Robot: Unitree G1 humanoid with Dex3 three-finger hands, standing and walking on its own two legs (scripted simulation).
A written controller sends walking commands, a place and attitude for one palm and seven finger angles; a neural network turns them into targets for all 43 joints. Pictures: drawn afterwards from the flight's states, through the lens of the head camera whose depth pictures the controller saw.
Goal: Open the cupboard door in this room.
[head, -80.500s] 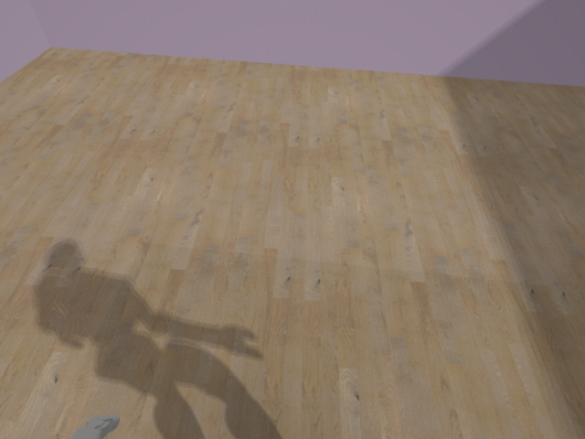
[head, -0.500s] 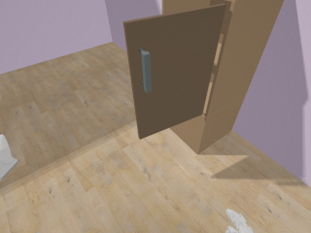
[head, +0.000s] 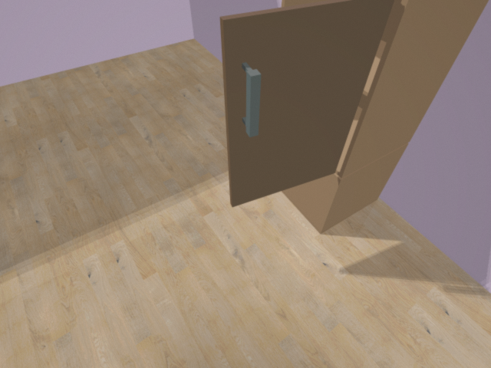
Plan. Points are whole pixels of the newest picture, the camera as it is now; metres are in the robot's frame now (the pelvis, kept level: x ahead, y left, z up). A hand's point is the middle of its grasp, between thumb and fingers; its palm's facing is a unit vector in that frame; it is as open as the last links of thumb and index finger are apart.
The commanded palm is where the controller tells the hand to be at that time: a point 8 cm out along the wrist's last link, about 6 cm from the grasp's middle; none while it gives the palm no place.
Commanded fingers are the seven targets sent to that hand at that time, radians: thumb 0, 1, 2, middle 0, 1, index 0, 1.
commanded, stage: let the arm hang, fingers relaxed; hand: left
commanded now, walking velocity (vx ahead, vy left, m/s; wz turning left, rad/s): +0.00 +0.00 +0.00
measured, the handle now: (249, 100) +0.65 +0.03 +0.09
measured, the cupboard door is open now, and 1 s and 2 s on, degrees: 81 81 81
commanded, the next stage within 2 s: look to check the result in 0.62 s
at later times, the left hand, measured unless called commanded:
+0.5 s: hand out of the picture -0.01 +0.19 -0.17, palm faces +0.02 -0.98 -0.19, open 7.3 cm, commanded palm none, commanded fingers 0.00 0.90 0.90 -0.20 -0.30 -0.20 -0.30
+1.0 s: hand out of the picture +0.01 +0.21 -0.17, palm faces +0.01 -0.98 -0.20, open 7.4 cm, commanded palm none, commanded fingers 0.00 0.90 0.90 -0.20 -0.30 -0.20 -0.30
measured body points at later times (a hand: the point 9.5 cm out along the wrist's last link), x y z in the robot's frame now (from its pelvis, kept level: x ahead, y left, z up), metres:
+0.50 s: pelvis +0.00 +0.03 +0.00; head -0.01 +0.02 +0.45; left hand -0.01 +0.24 -0.15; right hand -0.05 -0.17 -0.16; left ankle -0.01 +0.14 -0.74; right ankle +0.05 -0.07 -0.74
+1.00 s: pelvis +0.01 +0.04 +0.00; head +0.02 +0.03 +0.45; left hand +0.01 +0.26 -0.15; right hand -0.03 -0.16 -0.16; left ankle -0.01 +0.14 -0.74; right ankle +0.05 -0.07 -0.74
